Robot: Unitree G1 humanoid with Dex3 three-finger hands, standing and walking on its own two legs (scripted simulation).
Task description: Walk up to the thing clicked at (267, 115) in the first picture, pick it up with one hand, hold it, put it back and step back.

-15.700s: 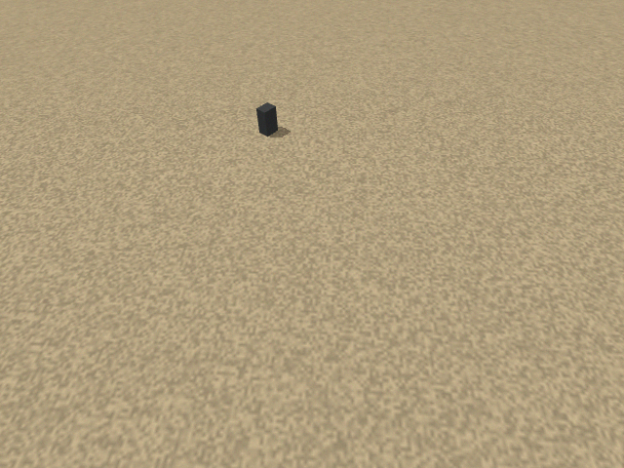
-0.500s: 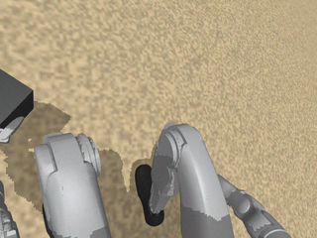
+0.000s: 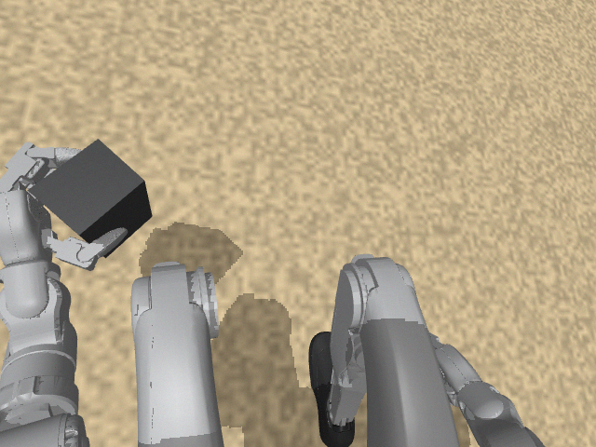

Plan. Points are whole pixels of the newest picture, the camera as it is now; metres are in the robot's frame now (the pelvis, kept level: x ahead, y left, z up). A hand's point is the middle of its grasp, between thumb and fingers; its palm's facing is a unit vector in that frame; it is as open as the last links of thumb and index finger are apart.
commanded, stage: settle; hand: left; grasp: from the side
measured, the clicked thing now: (102, 206) +0.40 +0.27 -0.10
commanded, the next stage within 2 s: lift in 0.92 s
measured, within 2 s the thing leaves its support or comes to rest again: neither
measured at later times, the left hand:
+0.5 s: hand (80, 179) +0.40 +0.27 -0.01, palm faces +0.29 -0.96 -0.04, open 11.3 cm
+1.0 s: hand (72, 164) +0.40 +0.27 +0.02, palm faces +0.29 -0.96 -0.03, open 11.3 cm
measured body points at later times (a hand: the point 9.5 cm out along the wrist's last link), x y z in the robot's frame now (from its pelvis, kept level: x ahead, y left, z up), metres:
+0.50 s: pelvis +0.01 -0.01 +0.03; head +0.21 +0.06 +0.43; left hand +0.38 +0.32 -0.01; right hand +0.20 -0.26 -0.09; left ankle +0.08 +0.13 -0.29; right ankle +0.11 -0.13 -0.29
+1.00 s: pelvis +0.01 -0.01 +0.05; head +0.20 +0.05 +0.45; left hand +0.38 +0.32 +0.02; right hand +0.19 -0.26 -0.07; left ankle +0.08 +0.13 -0.29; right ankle +0.11 -0.13 -0.29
